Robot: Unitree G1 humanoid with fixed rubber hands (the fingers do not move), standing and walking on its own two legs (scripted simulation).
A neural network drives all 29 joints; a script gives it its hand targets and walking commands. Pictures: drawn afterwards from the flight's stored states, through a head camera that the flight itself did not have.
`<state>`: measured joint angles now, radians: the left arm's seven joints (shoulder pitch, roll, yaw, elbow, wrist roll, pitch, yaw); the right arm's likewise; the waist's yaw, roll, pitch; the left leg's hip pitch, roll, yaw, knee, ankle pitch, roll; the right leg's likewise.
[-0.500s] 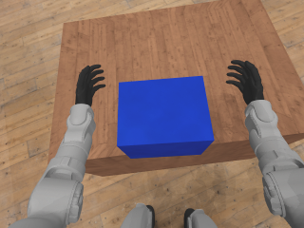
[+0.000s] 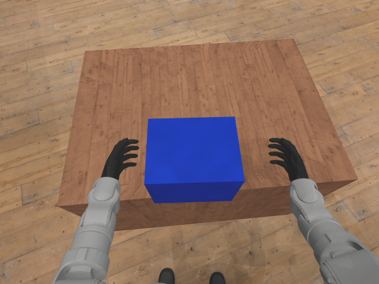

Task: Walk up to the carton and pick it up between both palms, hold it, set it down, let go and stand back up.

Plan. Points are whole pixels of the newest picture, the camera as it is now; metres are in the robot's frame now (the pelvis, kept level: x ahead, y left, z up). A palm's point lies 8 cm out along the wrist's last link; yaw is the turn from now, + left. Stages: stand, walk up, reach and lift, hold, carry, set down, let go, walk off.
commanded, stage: set down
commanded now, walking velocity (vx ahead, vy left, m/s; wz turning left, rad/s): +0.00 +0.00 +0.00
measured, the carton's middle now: (192, 162) +0.40 +0.04 -0.13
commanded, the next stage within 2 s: let go in 1.34 s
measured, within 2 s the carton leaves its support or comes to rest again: neither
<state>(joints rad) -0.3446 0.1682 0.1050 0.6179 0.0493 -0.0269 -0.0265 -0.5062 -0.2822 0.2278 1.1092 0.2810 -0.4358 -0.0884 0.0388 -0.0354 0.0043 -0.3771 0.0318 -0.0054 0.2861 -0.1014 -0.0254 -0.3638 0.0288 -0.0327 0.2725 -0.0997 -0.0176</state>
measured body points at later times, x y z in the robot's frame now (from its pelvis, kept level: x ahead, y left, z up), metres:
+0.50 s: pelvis -0.04 +0.01 -0.02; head -0.08 +0.01 +0.43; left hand +0.26 +0.22 -0.02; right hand +0.25 -0.18 -0.02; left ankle -0.01 +0.13 -0.75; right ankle -0.01 -0.10 -0.75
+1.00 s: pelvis +0.02 +0.01 -0.01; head +0.04 +0.00 +0.44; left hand +0.23 +0.24 -0.06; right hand +0.20 -0.21 -0.09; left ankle -0.01 +0.13 -0.75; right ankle -0.01 -0.10 -0.75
